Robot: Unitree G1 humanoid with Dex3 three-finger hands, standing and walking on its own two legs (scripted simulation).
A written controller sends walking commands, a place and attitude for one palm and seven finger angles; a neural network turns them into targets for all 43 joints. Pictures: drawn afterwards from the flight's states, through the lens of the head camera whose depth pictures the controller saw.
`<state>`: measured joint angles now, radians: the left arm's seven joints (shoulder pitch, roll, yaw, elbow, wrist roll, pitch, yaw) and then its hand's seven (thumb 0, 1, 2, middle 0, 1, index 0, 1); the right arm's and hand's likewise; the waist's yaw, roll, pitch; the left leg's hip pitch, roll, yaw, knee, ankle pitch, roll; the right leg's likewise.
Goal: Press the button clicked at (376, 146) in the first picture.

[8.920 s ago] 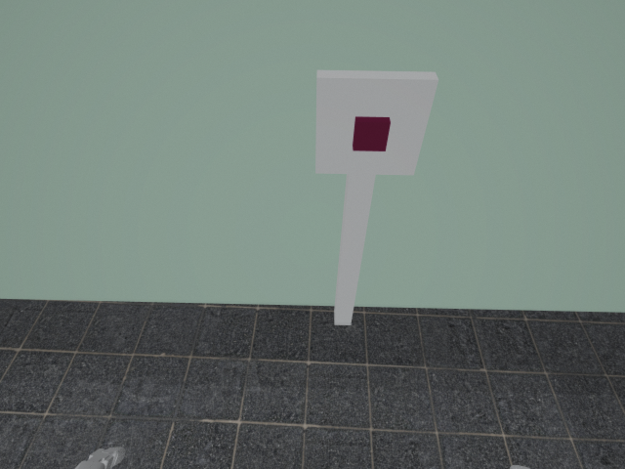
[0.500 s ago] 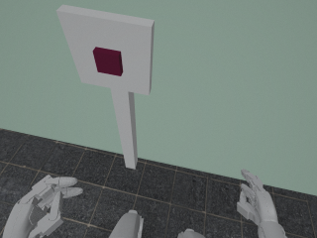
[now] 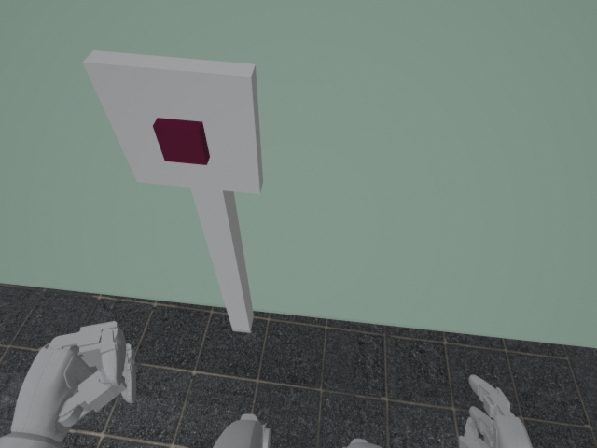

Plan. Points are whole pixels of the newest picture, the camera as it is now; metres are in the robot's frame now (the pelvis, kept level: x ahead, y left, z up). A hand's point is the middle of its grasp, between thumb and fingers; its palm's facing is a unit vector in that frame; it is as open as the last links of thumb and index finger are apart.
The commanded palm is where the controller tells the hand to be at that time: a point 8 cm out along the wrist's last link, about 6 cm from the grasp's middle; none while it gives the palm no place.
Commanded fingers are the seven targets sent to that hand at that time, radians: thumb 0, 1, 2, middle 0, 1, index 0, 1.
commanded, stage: raise the hand and make a fist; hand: left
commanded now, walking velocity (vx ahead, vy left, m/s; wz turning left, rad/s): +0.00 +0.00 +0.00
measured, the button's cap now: (183, 140) +0.50 +0.20 +0.13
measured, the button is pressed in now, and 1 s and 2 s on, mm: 0 0 0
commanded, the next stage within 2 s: aim a knuckle at the button in 1.02 s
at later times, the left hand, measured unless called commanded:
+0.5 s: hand (93, 324) +0.23 +0.23 +0.11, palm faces +0.00 -1.00 -0.07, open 3.1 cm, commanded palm +0.20 +0.28 +0.12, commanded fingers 0.00 0.90 0.90 -1.30 -1.50 -1.30 -1.50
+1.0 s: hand (117, 313) +0.24 +0.21 +0.12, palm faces -0.03 -1.00 -0.06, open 3.1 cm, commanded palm +0.21 +0.27 +0.12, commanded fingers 0.00 0.90 0.90 -1.30 -1.50 -1.30 -1.50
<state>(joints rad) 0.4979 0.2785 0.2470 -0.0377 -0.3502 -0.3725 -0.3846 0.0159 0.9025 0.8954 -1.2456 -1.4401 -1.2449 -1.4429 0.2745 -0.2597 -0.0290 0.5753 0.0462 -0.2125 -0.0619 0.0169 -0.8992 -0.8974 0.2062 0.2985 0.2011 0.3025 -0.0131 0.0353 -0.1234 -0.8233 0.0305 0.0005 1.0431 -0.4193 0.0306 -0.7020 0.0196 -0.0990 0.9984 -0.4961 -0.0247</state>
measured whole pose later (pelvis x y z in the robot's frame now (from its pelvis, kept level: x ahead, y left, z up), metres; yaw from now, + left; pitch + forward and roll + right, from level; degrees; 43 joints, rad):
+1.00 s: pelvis +0.02 +0.00 +0.04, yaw +1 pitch +5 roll -2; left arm 0.34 0.30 0.22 -0.05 -0.31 -0.20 -0.32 0.02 0.90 0.90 -1.30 -1.50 -1.30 -1.50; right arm 0.26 -0.26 0.03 0.56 0.05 -0.20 -0.05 0.02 -0.90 -0.90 0.21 0.30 0.20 0.30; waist 0.00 0.04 -0.08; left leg -0.54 0.01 0.01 0.81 -0.35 0.03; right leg -0.43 0.01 -0.08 0.76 -0.42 -0.02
